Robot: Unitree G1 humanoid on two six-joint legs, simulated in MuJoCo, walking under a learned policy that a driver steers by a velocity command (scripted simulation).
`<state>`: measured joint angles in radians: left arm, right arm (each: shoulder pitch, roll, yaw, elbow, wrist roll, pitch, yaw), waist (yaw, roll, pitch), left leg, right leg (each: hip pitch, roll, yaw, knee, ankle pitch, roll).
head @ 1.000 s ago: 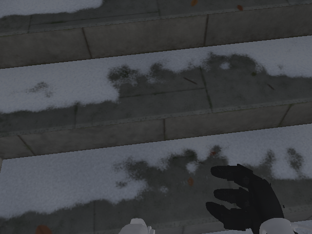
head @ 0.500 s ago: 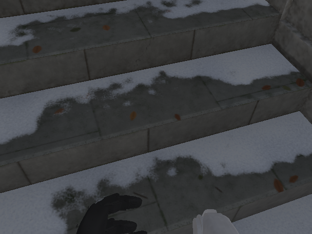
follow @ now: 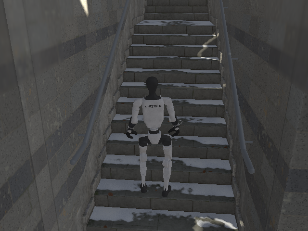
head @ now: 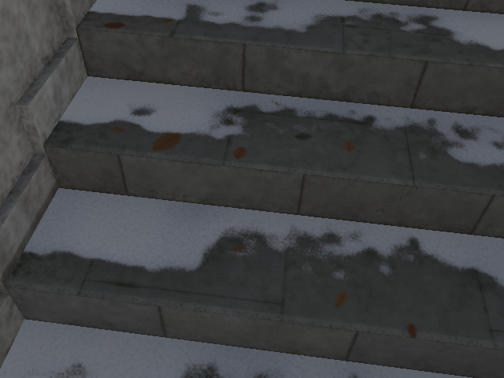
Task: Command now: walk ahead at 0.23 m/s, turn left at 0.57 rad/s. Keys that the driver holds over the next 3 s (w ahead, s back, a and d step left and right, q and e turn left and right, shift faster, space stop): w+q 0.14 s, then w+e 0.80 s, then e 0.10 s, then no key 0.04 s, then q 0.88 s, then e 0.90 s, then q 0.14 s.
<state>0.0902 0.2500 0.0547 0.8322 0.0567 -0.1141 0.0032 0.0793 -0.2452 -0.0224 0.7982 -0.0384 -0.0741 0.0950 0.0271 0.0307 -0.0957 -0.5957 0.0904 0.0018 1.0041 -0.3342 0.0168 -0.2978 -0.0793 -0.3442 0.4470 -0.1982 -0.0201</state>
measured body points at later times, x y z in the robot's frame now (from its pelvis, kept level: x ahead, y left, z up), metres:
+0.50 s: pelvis +0.21 +0.01 +0.01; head +0.21 +0.01 +0.46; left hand +0.44 +0.17 -0.07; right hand +0.14 -0.18 -0.14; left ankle +0.00 +0.11 -0.72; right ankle +0.33 -0.07 -0.58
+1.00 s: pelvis +0.50 +0.00 +0.17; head +0.50 -0.01 +0.62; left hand +0.45 +0.18 +0.01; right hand +0.74 -0.20 +0.11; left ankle +0.66 +0.07 -0.43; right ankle +0.34 -0.07 -0.57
